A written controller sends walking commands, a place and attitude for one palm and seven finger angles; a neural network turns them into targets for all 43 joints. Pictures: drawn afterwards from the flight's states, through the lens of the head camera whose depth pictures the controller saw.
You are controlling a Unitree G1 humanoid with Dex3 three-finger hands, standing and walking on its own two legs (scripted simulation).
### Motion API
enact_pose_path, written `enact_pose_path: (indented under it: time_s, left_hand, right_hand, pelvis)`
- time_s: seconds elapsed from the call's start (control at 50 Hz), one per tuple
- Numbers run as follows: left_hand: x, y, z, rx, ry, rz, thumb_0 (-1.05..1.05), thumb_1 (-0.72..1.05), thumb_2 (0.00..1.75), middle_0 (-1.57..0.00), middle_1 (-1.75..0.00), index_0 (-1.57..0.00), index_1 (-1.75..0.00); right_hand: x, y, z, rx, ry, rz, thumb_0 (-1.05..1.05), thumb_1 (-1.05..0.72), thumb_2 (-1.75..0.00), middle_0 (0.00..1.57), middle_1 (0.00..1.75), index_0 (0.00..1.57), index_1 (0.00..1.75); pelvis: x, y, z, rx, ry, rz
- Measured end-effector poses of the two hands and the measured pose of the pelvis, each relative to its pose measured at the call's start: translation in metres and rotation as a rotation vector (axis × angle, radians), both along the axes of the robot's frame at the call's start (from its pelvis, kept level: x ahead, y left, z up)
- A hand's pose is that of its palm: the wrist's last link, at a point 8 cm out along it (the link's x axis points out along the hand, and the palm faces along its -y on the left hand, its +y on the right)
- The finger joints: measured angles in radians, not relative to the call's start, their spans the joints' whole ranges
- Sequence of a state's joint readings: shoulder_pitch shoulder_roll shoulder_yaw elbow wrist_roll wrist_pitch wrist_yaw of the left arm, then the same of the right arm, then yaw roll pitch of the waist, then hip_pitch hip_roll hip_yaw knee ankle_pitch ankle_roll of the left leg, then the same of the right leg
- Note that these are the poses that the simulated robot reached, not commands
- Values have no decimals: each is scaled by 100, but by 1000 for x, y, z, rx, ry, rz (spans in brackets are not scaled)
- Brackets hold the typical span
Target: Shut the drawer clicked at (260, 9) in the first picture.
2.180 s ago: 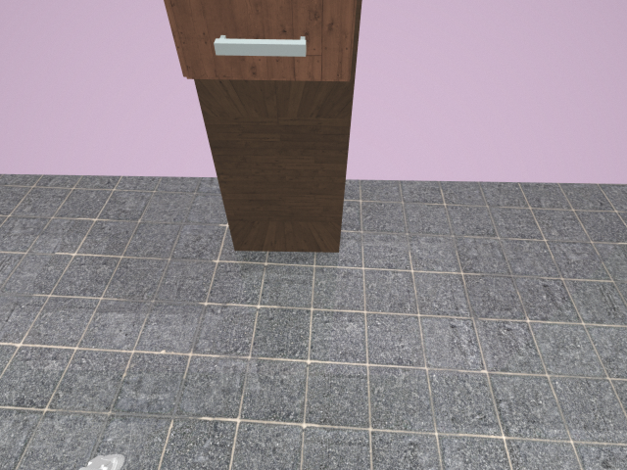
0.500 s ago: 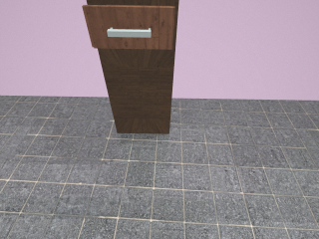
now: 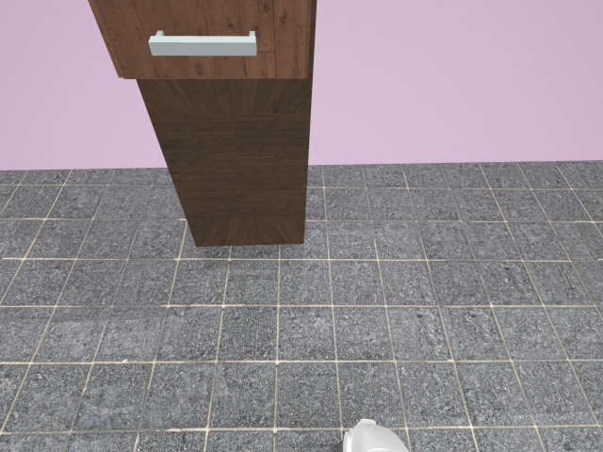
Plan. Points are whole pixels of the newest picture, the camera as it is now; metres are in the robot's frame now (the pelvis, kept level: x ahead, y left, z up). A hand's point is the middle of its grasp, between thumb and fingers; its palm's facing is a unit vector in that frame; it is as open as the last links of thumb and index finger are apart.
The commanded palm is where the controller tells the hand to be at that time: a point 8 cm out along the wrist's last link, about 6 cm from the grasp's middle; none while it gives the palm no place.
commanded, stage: take the last steps up to it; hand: left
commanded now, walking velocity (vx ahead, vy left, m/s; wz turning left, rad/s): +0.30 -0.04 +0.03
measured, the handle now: (205, 40) +0.76 +0.19 +0.14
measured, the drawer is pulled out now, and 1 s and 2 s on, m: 0.14 0.14 0.14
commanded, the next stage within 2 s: come to a stop and stand still in 0.66 s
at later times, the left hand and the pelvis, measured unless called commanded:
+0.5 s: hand out of the picture +0.15 +0.18 -0.19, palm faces +0.11 -0.98 -0.13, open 7.3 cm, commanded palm none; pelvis +0.17 +0.01 -0.01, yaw +2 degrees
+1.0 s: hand (220, 312) +0.37 +0.16 -0.17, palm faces +0.07 -0.97 -0.24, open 7.3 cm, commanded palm none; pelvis +0.30 -0.03 -0.01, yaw +3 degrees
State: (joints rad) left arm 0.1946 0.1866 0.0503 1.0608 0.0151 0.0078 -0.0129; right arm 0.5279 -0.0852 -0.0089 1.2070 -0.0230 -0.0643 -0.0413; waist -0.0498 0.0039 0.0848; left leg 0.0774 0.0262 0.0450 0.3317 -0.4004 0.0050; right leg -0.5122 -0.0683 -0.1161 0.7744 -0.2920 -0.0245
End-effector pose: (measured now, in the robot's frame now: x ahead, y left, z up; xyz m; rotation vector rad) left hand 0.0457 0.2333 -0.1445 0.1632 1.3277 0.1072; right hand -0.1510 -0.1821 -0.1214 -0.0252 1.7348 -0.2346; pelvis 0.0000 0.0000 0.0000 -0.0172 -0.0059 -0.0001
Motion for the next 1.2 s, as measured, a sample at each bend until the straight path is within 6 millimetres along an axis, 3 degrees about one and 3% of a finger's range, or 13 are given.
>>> enact_pose_path:
  time_s: [0.08, 0.14, 0.24, 0.32, 0.38, 0.44, 0.52, 0.64, 0.8, 0.9, 1.04, 1.14, 1.2]
  left_hand:
    - [78, -6, 0, 43, -153, -24, 2, 94, 90, -20, -30, -20, -30]
    - [107, -12, 1, 57, -234, 8, 1, 93, 90, -20, -30, -20, -30]
    - [106, -25, 2, 32, -176, 37, 1, 92, 90, -20, -30, -20, -30]
    - [95, -23, -2, 12, -94, 70, 0, 94, 90, -20, -30, -20, -30]
    - [89, -17, -9, -15, -43, 100, 1, 94, 90, -20, -30, -20, -30]
    - [86, -8, -22, -43, 8, 134, 1, 93, 90, -20, -30, -20, -30]
    - [98, 0, -19, -54, 67, 137, 1, 92, 90, -20, -30, -20, -30]
    - [145, 3, 0, -54, 59, 133, 1, 91, 90, -20, -30, -20, -30]
    - [225, -6, 5, -10, 61, 71, 2, 93, 90, -20, -30, -20, -30]
    - [283, -20, -1, 46, -16, 47, 2, 93, 90, -20, -30, -20, -30]
    - [321, -30, 8, 60, -119, 73, 1, 93, 90, -20, -30, -20, -30]
    - [320, -19, 8, 45, -151, 77, 0, 92, 90, -21, -30, -20, -30]
    - [312, -5, 1, 29, -160, 82, 1, 91, 90, -21, -30, -21, -30]
  right_hand:
    - [14, -13, -11, 26, 74, -21, 0, -90, -89, 21, 30, 20, 30]
    - [54, -34, -24, 17, 43, 4, 1, -90, -89, 21, 30, 20, 30]
    - [180, -67, -30, -48, -218, 84, 1, -91, -89, 20, 30, 20, 30]
    - [281, -72, -15, -85, -444, 136, 1, -91, -90, 20, 30, 20, 29]
    - [341, -64, -4, -98, -558, 183, 0, -91, -90, 20, 30, 20, 29]
    - [382, -50, -2, -113, -623, 220, 0, -91, -90, 20, 30, 20, 29]
    - [395, -35, 1, -120, -604, 209, 0, -92, -90, 20, 30, 20, 29]
    - [376, -29, 4, -105, -428, 177, -1, -94, -89, 20, 30, 20, 30]
    - [346, -19, -8, -26, -207, 67, 0, -92, -89, 20, 30, 20, 30]
    - [348, -27, -30, 30, -99, 25, 0, -91, -89, 20, 30, 20, 30]
    - [415, -52, -37, -1, -181, 87, 1, -91, -89, 20, 30, 20, 30]
    - [476, -61, -29, -55, -367, 157, 0, -91, -90, 20, 30, 20, 29]
    - [499, -58, -19, -92, -475, 192, 0, -91, -90, 20, 30, 20, 29]
  pelvis:
    - [36, -17, -15, 10, -15, 15]
    - [56, -25, -20, 1, -32, 35]
    - [84, -25, -9, -11, -32, 45]
    - [109, -20, -2, -19, -20, 42]
    - [129, -12, -2, -26, -21, 40]
    - [152, 1, -9, -38, -25, 43]
    - [178, 11, -4, -19, -22, 35]
    - [215, 17, 11, 0, -7, 26]
    - [266, 0, 9, 19, -10, 11]
    - [299, -22, -9, 38, -14, 22]
    - [299, -24, -5, 25, -7, 55]
    - [285, -12, -4, 24, 1, 54]
    - [277, -1, -7, 14, 0, 50]
